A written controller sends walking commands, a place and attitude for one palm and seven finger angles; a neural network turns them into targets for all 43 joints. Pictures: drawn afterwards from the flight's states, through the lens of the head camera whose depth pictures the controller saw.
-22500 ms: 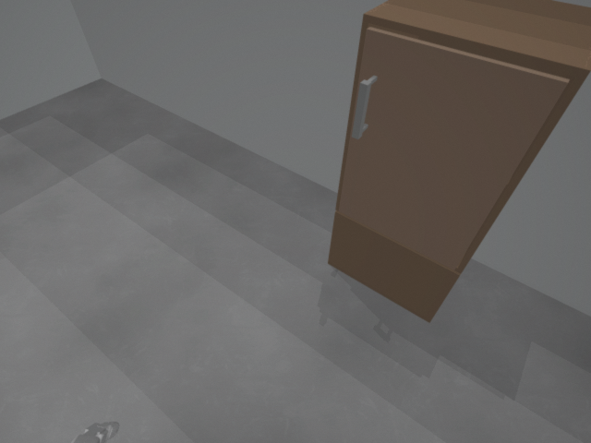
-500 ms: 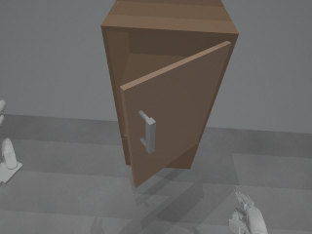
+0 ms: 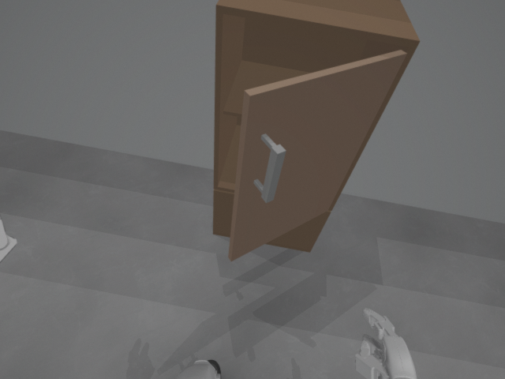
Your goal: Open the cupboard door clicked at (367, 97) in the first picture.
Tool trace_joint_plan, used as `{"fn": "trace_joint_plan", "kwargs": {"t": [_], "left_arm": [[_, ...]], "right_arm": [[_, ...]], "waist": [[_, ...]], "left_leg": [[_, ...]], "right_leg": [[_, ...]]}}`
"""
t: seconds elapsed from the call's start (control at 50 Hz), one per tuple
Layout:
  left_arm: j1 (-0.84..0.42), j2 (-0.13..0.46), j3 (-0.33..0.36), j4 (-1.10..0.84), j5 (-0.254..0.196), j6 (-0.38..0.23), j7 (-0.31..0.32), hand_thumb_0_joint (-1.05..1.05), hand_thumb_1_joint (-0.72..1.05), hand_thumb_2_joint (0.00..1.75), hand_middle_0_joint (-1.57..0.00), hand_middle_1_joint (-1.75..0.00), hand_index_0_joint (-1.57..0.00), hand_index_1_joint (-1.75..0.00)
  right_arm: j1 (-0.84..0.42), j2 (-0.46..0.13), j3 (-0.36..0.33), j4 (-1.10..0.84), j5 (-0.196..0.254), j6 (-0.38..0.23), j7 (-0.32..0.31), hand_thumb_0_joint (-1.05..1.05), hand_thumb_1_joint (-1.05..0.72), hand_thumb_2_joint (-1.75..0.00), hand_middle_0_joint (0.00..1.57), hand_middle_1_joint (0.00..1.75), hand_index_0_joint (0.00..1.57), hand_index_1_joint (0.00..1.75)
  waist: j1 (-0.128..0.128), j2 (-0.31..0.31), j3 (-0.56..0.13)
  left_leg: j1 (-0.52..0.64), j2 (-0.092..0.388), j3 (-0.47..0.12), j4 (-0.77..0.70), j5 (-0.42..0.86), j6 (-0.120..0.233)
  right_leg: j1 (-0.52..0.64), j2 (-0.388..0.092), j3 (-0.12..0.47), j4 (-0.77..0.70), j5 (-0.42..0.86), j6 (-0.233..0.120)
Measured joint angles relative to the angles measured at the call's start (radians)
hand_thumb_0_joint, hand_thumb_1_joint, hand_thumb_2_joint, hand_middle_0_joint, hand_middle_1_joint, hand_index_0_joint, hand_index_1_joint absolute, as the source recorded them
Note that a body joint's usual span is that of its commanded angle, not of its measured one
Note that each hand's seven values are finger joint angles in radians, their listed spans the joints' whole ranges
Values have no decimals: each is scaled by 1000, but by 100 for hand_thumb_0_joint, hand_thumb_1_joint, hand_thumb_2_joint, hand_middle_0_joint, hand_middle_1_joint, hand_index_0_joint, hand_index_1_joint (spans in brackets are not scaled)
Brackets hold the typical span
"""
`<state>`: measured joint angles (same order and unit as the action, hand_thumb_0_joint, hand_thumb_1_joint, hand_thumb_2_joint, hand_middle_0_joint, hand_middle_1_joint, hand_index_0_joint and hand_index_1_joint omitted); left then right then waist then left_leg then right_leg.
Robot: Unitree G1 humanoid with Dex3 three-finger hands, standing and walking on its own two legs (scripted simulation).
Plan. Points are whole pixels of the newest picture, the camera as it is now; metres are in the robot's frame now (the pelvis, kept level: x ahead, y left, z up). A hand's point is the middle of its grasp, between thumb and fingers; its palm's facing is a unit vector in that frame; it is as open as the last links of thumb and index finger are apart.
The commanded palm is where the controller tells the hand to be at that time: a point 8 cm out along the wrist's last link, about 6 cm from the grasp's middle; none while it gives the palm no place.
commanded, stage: stop stepping back and stand still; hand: left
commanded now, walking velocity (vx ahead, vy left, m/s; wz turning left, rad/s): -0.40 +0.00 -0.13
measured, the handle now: (267, 169) +0.51 +0.02 +0.02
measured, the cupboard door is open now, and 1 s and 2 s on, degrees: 41 41 41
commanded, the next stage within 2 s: let the arm hang, fingers relaxed in 1.12 s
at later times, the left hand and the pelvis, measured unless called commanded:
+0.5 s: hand (38, 312) +0.14 +0.22 +0.18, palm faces +0.38 -0.84 -0.37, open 7.4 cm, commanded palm +0.05 +0.26 +0.19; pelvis -0.12 -0.02 +0.00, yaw -7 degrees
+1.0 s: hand out of the picture +0.05 +0.17 +0.17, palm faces +0.35 -0.81 -0.46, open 7.4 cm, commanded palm +0.00 +0.22 +0.19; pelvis -0.17 -0.06 +0.02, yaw -6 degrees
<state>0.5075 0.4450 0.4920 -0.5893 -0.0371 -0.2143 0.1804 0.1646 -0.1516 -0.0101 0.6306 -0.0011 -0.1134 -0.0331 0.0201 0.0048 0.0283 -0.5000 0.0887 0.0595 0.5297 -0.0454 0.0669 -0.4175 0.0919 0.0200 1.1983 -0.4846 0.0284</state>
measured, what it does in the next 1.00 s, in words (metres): walks backwards: right foot, then left foot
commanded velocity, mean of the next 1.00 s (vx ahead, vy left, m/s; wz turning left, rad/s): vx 0.20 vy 0.07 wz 0.00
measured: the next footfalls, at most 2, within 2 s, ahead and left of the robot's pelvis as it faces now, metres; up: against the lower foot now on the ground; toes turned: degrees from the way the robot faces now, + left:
right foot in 0.20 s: -0.20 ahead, -0.11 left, +0.00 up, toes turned -6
left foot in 0.34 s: +0.05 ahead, +0.06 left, +0.00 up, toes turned -4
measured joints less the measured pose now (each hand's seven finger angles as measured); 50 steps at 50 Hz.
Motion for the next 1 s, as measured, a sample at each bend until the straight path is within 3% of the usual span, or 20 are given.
{"fn": "trace_joint_plan", "kwargs": {"t": [0.08, 0.14, 0.18, 0.2, 0.24, 0.28, 0.34, 0.38, 0.42, 0.46, 0.52, 0.58, 0.6, 0.64, 0.68, 0.74, 0.82, 0.9, 1.0], "left_arm": [[-30, -28, -42, -16, -13, 17, 2, 1, 89, 90, -21, -30, -21, -30], [-54, -14, -61, -20, -23, 21, -10, 2, 89, 90, -21, -30, -21, -30], [-27, 33, -29, -53, -31, 16, -17, 2, 89, 90, -21, -30, -21, -30], [-7, 46, -12, -71, -30, 6, -22, 2, 89, 90, -21, -30, -21, -30], [47, 55, -17, -90, -28, -6, -38, 1, 89, 90, -21, -30, -21, -30], [107, 81, -12, -94, -26, -14, -48, 1, 88, 90, -22, -31, -21, -30], [125, 70, 14, -55, -26, -18, -38, 1, 88, 90, -22, -31, -22, -30], [43, 35, 9, 40, -26, -9, -27, 1, 88, 90, -22, -31, -22, -30], [-67, -1, -4, 161, -19, 12, -15, 1, 88, 90, -22, -31, -21, -30], [-128, -11, -16, 236, -13, 39, -11, 1, 88, 90, -21, -31, -21, -30], [-82, -16, -47, 218, -9, 62, -16, 1, 89, 90, -21, -30, -20, -30], [52, -15, -86, 124, 4, 54, -28, 2, 89, 90, -21, -30, -20, -30], [91, -2, -90, 88, 12, 47, -32, 2, 89, 90, -21, -30, -21, -30], [127, 14, -93, 35, 24, 32, -41, 2, 89, 90, -21, -31, -21, -30], [120, 16, -83, 34, 34, 4, -57, 2, 88, 90, -22, -31, -21, -30], [68, 1, -52, 124, 34, -35, -57, 1, 88, 90, -22, -31, -22, -30], [-22, -39, -43, 290, 26, -51, -39, 1, 88, 90, -22, -31, -22, -30], [-46, -93, -101, 370, 26, -26, -31, 1, 89, 90, -21, -30, -21, -30], [20, -109, -147, 262, 44, -8, -26, 1, 89, 90, -21, -30, -21, -30]], "right_arm": [[-19, 21, 23, 9, -4, -24, 2, 1, -90, -90, 21, 30, 21, 30], [-33, 28, 39, -12, -5, -41, 6, 1, -90, -90, 21, 30, 21, 30], [-48, 31, 53, -45, -5, -41, 12, 1, -90, -90, 21, 30, 21, 30], [-64, 20, 58, -52, -5, -37, 14, 1, -90, -90, 21, 30, 21, 30], [-56, -4, 59, -20, -10, -10, 16, 1, -90, -90, 21, 30, 21, 30], [16, -10, 57, 7, 2, 11, 14, 1, -90, -90, 21, 30, 21, 30], [108, -38, 54, 30, 14, 17, -6, 1, -90, -90, 21, 30, 21, 30], [116, -62, 38, 47, 16, 11, -30, 1, -90, -90, 21, 30, 21, 30], [101, -76, 26, 58, 10, 0, -44, 1, -90, -90, 21, 30, 21, 30], [92, -72, 24, 62, 5, -14, -43, 2, -90, -90, 20, 30, 20, 30], [101, -54, 30, 46, 1, -22, -32, 2, -90, -90, 20, 30, 20, 30], [127, -45, 27, 7, -2, -19, -28, 2, -90, -90, 20, 30, 20, 30], [135, -44, 22, -9, -2, -16, -28, 1, -90, -90, 20, 30, 20, 30], [128, -48, 10, 2, -5, -2, -29, 1, -90, -90, 20, 30, 20, 30], [121, -56, 5, 49, -18, 11, -29, 1, -90, -90, 20, 30, 20, 30], [129, -66, -1, 84, -14, 22, -35, 2, -90, -90, 20, 30, 20, 30], [125, -93, -14, 81, 1, 1, -45, 2, -90, -90, 20, 30, 20, 30], [110, -116, -22, 75, 7, -7, -46, 2, -90, -90, 20, 30, 20, 30], [98, -100, -16, 44, -1, -10, -45, 1, -90, -90, 20, 30, 20, 30]], "waist": [[6, -11, -33], [-11, -27, -37], [-8, -80, -35], [1, -86, -21], [-4, -44, -7], [3, -57, -53], [13, -79, -118], [-12, -71, -118], [-34, -51, -90], [-64, -47, -64], [-98, -56, -44], [-108, -50, -50], [-104, -53, -54], [-67, -53, -43], [-28, -56, -52], [-3, -45, -96], [-10, -12, -121], [-22, 11, -127], [-17, -41, -97]], "left_leg": [[-20, 18, 18, -128, 78, -17], [-42, 4, 24, -219, 90, -55], [-99, -27, 59, -182, 24, -88], [-147, -31, 58, -96, -49, -98], [-177, -29, 9, 122, -164, -98], [-139, -57, 1, 247, -183, -92], [28, -86, 21, 157, -159, -56], [63, -110, 24, 120, -198, -6], [78, -110, 27, 103, -158, 2], [107, -111, 19, 47, -106, -3], [149, -99, 14, -37, -61, -21], [132, -83, 16, -27, -124, -40], [97, -85, 19, 26, -201, -44], [-8, -92, -13, 272, -324, -60], [-93, -105, -44, 525, -290, -77], [-124, -92, -50, 668, -178, -83], [-45, -77, -41, 568, -162, -65], [78, -77, -13, 350, -231, -45], [233, -95, 35, 76, -301, -20]], "right_leg": [[162, -24, -46, -192, -73, -17], [295, -18, -92, -481, -110, -51], [364, -48, -79, -716, -42, -96], [359, -60, -56, -751, 3, -87], [361, -31, -52, -707, 3, -71], [386, -39, -36, -713, -6, -68], [390, -61, -3, -665, -32, -59], [323, -82, -21, -504, -43, -44], [211, -71, -9, -288, -55, -37], [119, -67, -14, -183, -42, -43], [76, -71, -51, -278, -3, -48], [119, -70, -111, -447, 5, -60], [143, -73, -111, -520, -4, -75], [115, -71, -114, -536, 135, -118], [102, -71, -110, -548, 182, -139], [117, -73, -110, -637, 201, -128], [142, -93, -122, -744, 301, -111], [157, -102, -128, -808, 322, -93], [166, -100, -125, -856, 366, -124]]}}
